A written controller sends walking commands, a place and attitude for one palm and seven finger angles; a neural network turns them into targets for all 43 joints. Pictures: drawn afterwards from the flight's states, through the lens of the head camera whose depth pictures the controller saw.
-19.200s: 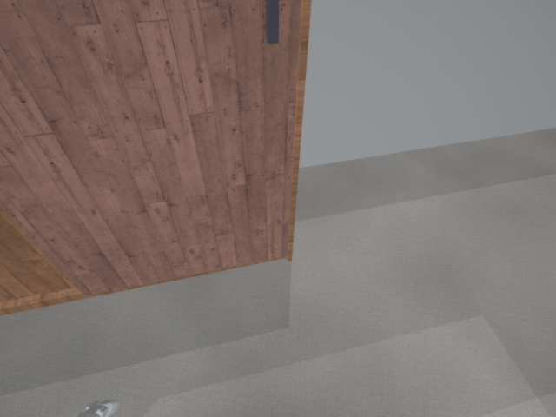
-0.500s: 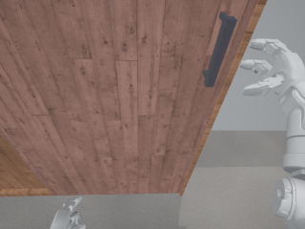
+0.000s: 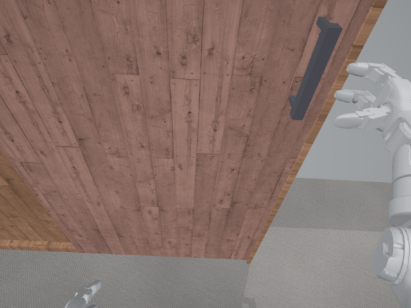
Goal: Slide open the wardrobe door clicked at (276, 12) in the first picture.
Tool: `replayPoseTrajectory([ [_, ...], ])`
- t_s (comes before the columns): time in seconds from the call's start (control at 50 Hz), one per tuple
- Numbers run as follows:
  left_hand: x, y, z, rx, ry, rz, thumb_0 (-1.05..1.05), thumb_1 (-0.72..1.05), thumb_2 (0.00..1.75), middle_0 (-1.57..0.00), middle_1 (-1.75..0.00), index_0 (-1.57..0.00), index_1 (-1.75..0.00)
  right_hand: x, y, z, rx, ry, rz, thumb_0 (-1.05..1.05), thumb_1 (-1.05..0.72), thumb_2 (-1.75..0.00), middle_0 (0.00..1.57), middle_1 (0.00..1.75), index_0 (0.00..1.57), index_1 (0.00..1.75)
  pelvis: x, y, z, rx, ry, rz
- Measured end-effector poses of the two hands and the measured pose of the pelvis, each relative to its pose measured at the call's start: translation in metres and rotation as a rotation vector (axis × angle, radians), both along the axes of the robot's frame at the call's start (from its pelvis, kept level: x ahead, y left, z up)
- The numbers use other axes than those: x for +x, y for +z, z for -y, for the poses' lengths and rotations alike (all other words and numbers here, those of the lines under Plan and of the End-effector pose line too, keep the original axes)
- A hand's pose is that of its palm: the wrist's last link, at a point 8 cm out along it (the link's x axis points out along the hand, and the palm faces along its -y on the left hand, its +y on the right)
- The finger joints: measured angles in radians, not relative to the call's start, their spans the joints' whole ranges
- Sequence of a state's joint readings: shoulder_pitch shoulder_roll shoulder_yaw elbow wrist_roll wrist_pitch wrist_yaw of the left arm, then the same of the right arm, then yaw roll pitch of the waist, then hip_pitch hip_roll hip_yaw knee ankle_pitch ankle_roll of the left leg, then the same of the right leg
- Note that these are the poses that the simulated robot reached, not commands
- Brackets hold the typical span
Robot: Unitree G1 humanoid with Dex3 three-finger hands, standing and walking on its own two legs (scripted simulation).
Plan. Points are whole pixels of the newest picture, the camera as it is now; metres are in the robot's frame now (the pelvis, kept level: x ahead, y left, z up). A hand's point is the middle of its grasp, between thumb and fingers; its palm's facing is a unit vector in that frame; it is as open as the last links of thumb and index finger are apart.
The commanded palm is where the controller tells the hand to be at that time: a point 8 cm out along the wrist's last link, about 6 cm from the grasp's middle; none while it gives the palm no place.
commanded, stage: move the hooked fingers beside the handle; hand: right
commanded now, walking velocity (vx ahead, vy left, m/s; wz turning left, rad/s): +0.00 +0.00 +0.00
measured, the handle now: (308, 71) +0.48 -0.12 +0.26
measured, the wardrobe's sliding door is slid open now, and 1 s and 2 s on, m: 0.00 0.00 0.00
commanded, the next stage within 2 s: none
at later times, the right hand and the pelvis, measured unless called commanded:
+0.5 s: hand (357, 95) +0.41 -0.19 +0.26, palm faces -0.01 +1.00 -0.01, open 14.0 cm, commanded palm +0.39 -0.24 +0.27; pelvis -0.01 +0.00 +0.00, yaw -1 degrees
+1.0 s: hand (358, 95) +0.42 -0.19 +0.26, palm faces -0.01 +1.00 -0.01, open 14.0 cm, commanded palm +0.38 -0.24 +0.26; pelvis +0.00 +0.00 +0.00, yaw +0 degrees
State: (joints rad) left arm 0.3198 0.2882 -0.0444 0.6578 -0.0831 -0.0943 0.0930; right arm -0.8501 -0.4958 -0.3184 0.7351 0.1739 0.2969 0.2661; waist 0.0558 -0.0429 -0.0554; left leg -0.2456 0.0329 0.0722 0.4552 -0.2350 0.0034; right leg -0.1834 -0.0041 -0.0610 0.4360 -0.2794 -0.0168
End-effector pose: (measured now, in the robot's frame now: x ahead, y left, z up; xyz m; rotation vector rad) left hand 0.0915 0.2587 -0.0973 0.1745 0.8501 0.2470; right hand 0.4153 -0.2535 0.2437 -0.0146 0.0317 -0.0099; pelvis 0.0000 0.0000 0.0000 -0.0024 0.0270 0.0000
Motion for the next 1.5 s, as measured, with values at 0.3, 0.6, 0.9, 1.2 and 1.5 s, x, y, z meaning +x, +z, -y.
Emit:
replayPoseTrajectory([
  [0.3, 0.043, 0.012, 0.008, -0.005, -0.07, 0.109, 0.01, 0.9, 0.9, -0.2, -0.3, -0.2, -0.3, -0.019, 0.012, -0.009, 0.003, 0.036, 0.013, -0.01, 0.51, -0.3, 0.3, 1.2, 0.3, 1.2, -0.003, -0.001, 0.001, 0.001, -0.017, 0.017],
  [0.6, 0.034, 0.011, 0.013, -0.009, -0.071, 0.089, 0.01, 0.9, 0.9, -0.2, -0.3, -0.2, -0.3, -0.015, 0.031, -0.01, 0.0, 0.026, 0.082, -0.01, 0.5, -0.3, 0.3, 1.2, 0.3, 1.2, -0.005, 0.0, -0.001, 0.001, -0.017, 0.022],
  [0.9, 0.01, 0.007, 0.003, 0.011, -0.034, 0.037, 0.01, 0.9, 0.9, -0.2, -0.3, -0.2, -0.3, -0.024, 0.027, -0.016, 0.015, 0.05, 0.172, -0.01, 0.5, -0.3, 0.3, 1.2, 0.3, 1.2, -0.003, 0.0, -0.001, 0.002, -0.008, 0.033],
  [1.2, 0.036, 0.014, 0.011, 0.004, -0.083, 0.093, 0.01, 0.9, 0.9, -0.2, -0.3, -0.2, -0.3, -0.028, 0.012, -0.014, 0.016, 0.037, 0.11, -0.01, 0.5, -0.3, 0.29, 1.2, 0.3, 1.2, -0.007, 0.0, -0.003, 0.0, -0.021, 0.031],
  [1.5, 0.023, 0.005, 0.007, -0.012, -0.046, 0.044, 0.01, 0.9, 0.9, -0.2, -0.3, -0.2, -0.3, -0.009, 0.002, -0.02, 0.019, 0.041, 0.027, -0.01, 0.5, -0.3, 0.3, 1.2, 0.3, 1.2, -0.003, 0.0, -0.002, -0.002, -0.01, 0.01],
])
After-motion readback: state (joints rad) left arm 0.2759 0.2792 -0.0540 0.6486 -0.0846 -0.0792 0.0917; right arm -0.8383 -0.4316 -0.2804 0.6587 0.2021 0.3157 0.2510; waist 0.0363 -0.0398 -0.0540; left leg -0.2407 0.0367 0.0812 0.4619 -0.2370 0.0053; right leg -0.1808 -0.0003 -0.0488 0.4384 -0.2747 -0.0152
